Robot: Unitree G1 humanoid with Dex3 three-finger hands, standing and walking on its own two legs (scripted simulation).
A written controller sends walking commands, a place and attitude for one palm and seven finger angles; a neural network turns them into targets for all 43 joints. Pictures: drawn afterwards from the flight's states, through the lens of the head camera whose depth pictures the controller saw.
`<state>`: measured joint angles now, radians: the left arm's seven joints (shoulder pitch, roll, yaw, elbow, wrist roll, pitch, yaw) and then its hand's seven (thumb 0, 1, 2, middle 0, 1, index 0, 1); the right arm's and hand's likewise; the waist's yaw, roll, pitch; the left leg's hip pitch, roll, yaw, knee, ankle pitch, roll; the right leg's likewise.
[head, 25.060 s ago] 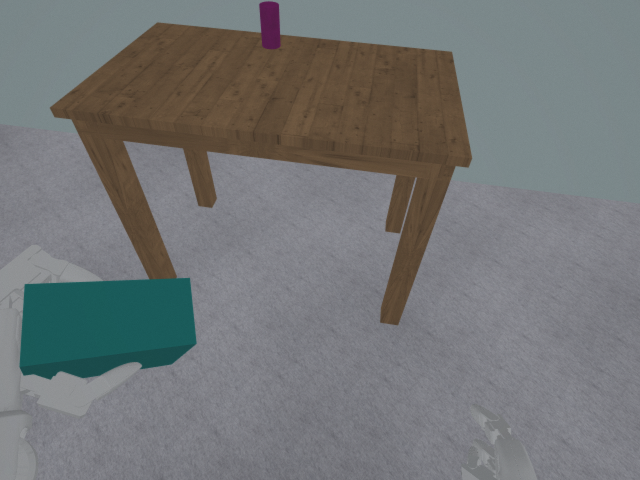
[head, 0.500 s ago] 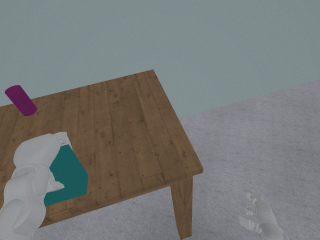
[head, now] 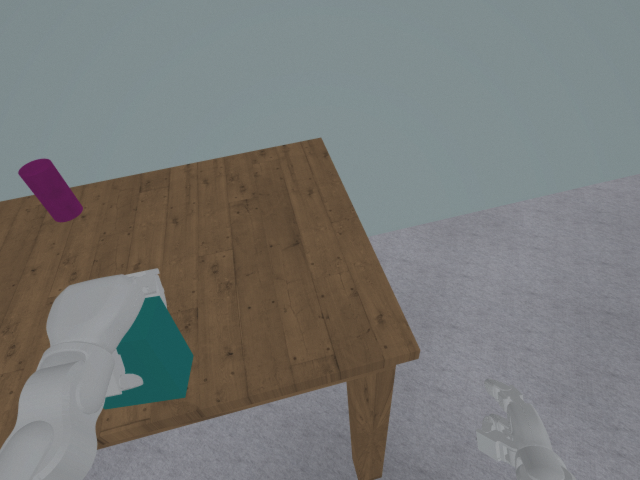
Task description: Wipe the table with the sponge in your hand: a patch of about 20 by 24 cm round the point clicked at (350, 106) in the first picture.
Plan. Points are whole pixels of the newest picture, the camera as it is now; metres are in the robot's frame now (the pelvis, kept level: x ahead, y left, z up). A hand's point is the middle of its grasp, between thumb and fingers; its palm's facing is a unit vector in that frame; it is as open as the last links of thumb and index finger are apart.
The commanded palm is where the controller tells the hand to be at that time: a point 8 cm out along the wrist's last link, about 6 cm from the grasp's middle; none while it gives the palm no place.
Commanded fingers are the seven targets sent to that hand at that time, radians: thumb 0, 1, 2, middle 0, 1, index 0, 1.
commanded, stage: lower the sponge onto the table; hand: left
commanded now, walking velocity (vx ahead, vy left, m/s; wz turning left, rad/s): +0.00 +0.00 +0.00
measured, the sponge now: (138, 364) +0.22 +0.28 +0.03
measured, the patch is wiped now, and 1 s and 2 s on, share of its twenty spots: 0.05 0.10 0.30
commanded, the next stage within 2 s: wipe forward along the first lane in 0.62 s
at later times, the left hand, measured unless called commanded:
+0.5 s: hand (127, 333) +0.23 +0.28 +0.09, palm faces +0.00 -0.07 -1.00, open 10.3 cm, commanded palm +0.21 +0.28 +0.14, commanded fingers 0.00 0.10 1.30 -1.20 -1.60 -1.20 -1.60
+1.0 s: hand (117, 317) +0.25 +0.31 +0.08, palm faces -0.02 -0.04 -1.00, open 10.3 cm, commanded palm +0.23 +0.31 +0.12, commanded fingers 0.00 0.10 1.30 -1.20 -1.60 -1.20 -1.60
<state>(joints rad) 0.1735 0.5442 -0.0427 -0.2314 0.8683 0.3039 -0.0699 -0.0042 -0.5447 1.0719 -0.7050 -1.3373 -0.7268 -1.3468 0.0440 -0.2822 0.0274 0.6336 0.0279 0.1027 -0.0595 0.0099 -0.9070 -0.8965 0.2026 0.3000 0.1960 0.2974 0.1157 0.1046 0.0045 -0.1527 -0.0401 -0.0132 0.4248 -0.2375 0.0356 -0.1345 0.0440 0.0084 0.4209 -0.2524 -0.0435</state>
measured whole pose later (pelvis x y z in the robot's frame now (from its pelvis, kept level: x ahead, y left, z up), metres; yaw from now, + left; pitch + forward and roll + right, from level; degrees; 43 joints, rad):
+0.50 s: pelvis +0.00 +0.00 +0.00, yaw +0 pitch -1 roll +0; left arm 0.16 0.52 -0.03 -0.14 0.88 0.31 0.01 0.00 -0.55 1.07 -0.71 -1.34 -0.73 -1.35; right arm 0.05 -0.27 0.03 0.65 0.04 0.13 -0.04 0.01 -0.91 -0.90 0.20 0.30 0.20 0.30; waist 0.10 0.10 -0.01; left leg -0.16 -0.03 -0.01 0.43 -0.24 0.03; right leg -0.15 0.05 0.01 0.43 -0.25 -0.05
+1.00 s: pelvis -0.01 -0.02 +0.00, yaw +0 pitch +0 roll +0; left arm -0.01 0.56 0.02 0.09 0.88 0.28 0.01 0.00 -0.55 1.08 -0.70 -1.35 -0.72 -1.36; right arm 0.07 -0.29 0.03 0.68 0.06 0.12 -0.07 0.01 -0.91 -0.90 0.20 0.30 0.20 0.30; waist 0.08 0.09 -0.02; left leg -0.23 -0.02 -0.03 0.48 -0.25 0.01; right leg -0.21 0.07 0.00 0.47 -0.26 -0.07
